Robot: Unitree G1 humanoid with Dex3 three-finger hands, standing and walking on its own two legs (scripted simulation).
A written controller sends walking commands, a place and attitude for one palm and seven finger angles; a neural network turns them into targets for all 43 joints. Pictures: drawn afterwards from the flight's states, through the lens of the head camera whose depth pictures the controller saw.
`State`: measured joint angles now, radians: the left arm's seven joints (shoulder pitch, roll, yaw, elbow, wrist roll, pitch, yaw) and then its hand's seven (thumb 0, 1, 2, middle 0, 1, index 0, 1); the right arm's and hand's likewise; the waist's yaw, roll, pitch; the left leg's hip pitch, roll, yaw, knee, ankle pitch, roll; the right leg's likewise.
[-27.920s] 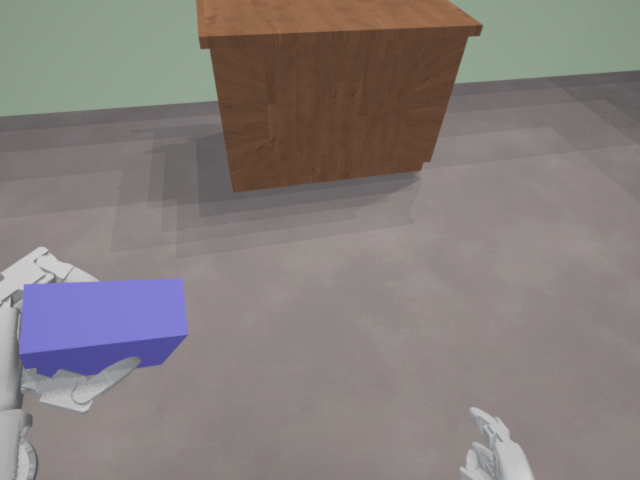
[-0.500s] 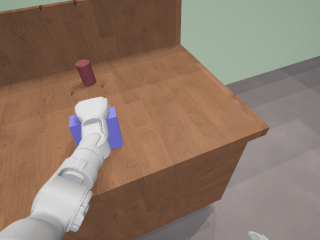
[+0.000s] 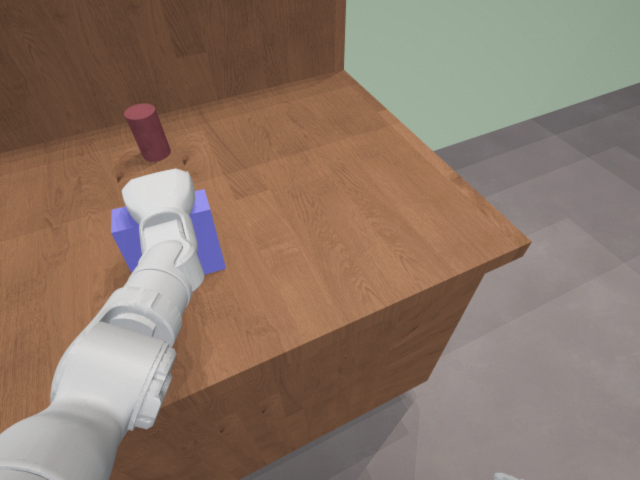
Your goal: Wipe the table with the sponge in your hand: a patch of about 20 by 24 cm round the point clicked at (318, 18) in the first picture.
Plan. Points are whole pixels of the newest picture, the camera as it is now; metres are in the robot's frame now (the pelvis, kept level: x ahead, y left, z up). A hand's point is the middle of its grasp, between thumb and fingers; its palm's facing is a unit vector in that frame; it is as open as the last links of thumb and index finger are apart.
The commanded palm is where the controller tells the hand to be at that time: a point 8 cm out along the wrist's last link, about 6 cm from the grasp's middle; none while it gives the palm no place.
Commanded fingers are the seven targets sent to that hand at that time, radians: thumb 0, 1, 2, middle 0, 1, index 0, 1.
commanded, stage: wipe back along the third lane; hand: left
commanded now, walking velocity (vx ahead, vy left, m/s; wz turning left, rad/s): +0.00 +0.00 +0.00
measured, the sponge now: (176, 250) +0.44 +0.21 +0.03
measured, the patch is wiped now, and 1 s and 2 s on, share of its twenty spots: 0.95 1.00 1.00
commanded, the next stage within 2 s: none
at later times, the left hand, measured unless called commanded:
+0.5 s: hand (170, 229) +0.44 +0.20 +0.07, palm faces +0.02 -0.01 -1.00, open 9.7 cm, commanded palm +0.40 +0.19 +0.10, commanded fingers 0.00 0.10 1.30 -1.20 -1.60 -1.20 -1.60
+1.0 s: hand (174, 248) +0.41 +0.19 +0.07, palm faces +0.04 -0.04 -1.00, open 9.7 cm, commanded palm +0.35 +0.17 +0.11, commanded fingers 0.00 0.10 1.30 -1.20 -1.60 -1.20 -1.60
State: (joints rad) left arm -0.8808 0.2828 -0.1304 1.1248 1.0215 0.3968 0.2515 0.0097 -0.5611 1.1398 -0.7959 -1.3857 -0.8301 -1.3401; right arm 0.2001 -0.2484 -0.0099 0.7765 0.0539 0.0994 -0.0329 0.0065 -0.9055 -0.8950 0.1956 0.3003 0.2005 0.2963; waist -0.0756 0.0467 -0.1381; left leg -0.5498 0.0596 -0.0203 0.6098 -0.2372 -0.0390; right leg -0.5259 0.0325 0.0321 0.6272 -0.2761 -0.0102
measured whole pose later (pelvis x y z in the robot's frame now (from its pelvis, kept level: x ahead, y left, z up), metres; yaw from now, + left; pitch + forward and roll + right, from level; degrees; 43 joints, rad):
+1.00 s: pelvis +0.06 +0.01 +0.01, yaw +2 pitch +4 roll +0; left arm -0.40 0.19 -0.43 0.43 1.01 0.60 0.18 0.01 -0.45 1.07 -0.71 -1.44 -0.74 -1.40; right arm 0.03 -0.25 0.00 0.66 0.07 0.23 0.06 0.01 -0.91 -0.90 0.19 0.30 0.21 0.31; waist 0.06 0.05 -0.15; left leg -0.32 0.03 -0.03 0.56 -0.31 -0.03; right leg -0.27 0.00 0.01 0.54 -0.35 0.00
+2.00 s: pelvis +0.03 +0.00 +0.01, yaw +0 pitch -1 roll +1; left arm -0.19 0.18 -0.45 0.22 1.02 0.62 0.17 0.03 -0.45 1.07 -0.71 -1.44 -0.75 -1.40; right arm 0.00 -0.25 0.00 0.69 0.09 0.19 0.08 0.01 -0.91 -0.90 0.19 0.30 0.20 0.30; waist 0.08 0.08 -0.10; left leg -0.24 0.04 -0.01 0.53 -0.27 -0.04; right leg -0.23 0.01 0.03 0.57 -0.33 -0.01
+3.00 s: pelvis +0.02 -0.01 +0.01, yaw -1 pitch -3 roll +1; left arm 0.05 0.30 -0.25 -0.06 0.94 0.52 0.11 -0.01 -0.47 1.07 -0.74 -1.42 -0.77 -1.38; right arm 0.00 -0.25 0.02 0.66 0.07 0.15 0.02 0.01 -0.91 -0.90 0.19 0.30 0.20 0.30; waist 0.08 0.08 -0.07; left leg -0.19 0.06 0.00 0.50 -0.26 -0.04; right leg -0.18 0.03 0.05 0.55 -0.31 -0.03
